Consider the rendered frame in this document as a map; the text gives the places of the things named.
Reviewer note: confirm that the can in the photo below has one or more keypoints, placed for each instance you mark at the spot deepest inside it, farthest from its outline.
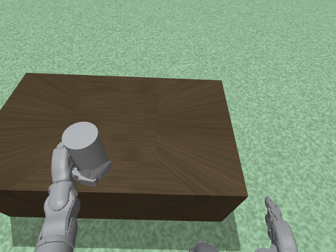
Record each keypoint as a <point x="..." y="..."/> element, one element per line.
<point x="83" y="142"/>

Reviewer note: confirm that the right robot hand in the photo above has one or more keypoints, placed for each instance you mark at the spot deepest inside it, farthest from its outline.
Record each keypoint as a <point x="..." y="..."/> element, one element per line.
<point x="279" y="231"/>

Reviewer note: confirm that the left robot hand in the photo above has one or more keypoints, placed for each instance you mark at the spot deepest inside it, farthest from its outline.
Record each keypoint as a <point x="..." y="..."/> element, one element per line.
<point x="63" y="168"/>

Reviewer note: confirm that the left robot arm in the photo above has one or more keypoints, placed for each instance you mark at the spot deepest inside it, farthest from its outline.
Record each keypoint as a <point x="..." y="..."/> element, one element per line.
<point x="59" y="230"/>

